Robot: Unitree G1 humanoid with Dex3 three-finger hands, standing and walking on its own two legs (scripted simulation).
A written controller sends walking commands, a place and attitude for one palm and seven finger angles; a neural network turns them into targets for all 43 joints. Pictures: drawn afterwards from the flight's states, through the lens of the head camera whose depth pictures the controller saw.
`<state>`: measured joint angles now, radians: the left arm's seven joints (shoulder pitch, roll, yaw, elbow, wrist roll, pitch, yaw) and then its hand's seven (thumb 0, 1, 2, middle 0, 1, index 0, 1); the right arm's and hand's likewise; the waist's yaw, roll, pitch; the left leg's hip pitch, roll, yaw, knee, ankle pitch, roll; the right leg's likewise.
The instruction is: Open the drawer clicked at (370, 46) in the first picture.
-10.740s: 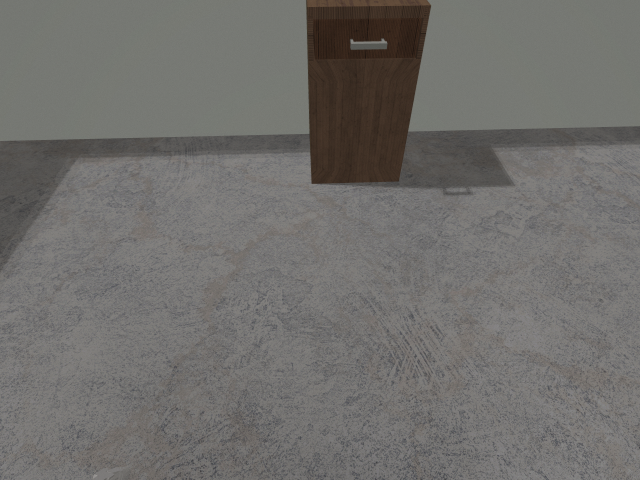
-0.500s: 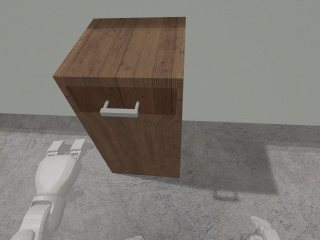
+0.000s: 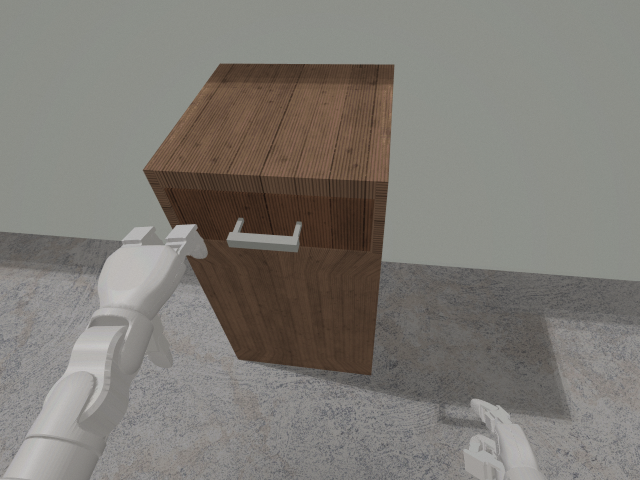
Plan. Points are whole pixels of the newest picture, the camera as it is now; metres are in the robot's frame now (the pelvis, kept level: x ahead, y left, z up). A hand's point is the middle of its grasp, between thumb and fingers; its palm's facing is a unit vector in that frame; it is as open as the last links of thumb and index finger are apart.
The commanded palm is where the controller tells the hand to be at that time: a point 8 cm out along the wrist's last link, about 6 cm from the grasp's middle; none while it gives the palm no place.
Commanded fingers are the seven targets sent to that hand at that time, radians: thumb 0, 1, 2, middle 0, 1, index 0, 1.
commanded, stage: raise the hand with hooked fingers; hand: left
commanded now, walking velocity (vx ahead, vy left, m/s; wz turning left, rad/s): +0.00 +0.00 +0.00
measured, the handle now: (266, 233) +0.55 +0.19 -0.07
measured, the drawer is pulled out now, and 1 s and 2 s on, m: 0.00 0.00 0.00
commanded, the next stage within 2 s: move the hooked fingers above the handle in 0.40 s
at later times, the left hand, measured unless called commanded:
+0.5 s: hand (173, 295) +0.30 +0.23 +0.08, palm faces +0.04 -0.07 -1.00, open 13.8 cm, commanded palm +0.28 +0.23 +0.14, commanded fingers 0.00 -0.50 0.30 -0.30 -1.20 -0.30 -1.20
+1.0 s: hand (202, 274) +0.36 +0.22 +0.05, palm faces -0.03 -0.06 -1.00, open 13.8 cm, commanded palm +0.35 +0.22 +0.11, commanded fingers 0.00 -0.50 0.30 -0.30 -1.20 -0.30 -1.20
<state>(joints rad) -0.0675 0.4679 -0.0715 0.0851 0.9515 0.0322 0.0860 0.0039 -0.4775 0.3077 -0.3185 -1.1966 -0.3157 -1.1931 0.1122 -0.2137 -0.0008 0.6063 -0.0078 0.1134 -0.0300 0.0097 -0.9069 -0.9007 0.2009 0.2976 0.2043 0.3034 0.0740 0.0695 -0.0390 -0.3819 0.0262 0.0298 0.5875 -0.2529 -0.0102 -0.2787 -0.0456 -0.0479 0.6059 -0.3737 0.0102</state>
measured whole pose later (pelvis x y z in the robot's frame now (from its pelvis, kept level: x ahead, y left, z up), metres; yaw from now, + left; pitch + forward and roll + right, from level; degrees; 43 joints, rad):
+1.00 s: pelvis +0.00 -0.01 -0.01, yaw +0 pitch +7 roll +0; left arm -0.30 0.45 -0.09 0.42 0.99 -0.05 0.14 0.00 -0.49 0.30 -0.32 -1.20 -0.32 -1.20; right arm 0.20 -0.24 -0.06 0.66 0.01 0.13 -0.04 0.01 -0.91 -0.90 0.20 0.30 0.20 0.30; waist 0.03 0.05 -0.07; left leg -0.49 0.04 0.03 0.64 -0.27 -0.02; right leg -0.39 -0.03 -0.04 0.66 -0.39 0.00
